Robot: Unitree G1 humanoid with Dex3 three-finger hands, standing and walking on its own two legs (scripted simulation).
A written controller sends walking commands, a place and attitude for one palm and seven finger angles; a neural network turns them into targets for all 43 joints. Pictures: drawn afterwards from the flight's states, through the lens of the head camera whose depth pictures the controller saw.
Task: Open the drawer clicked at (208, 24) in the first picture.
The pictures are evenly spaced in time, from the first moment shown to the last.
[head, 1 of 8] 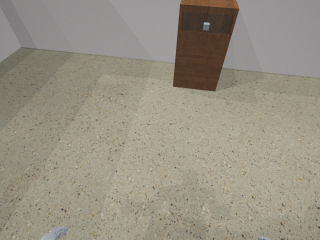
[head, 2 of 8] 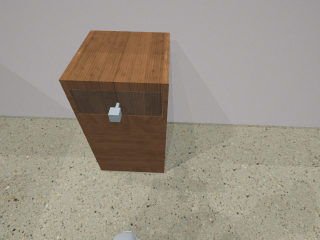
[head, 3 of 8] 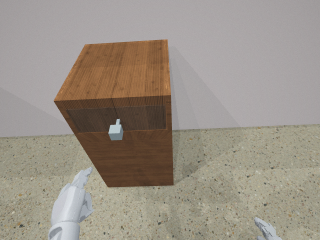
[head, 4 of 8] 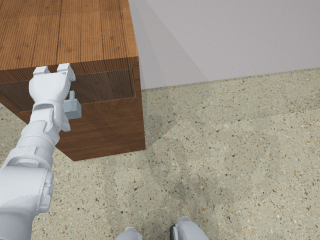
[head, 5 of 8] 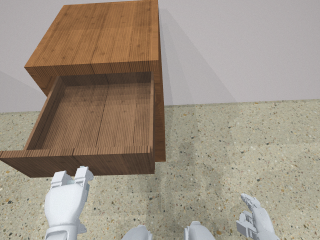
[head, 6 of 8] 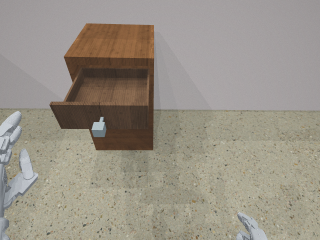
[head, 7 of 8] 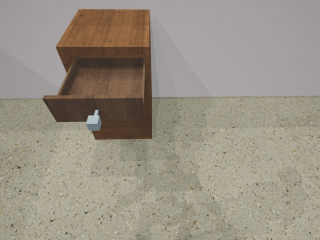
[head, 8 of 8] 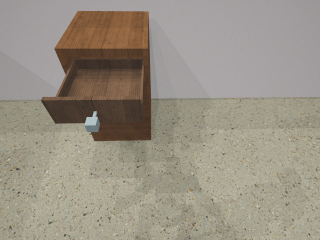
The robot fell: no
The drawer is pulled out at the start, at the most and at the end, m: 0.00 0.30 0.30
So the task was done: yes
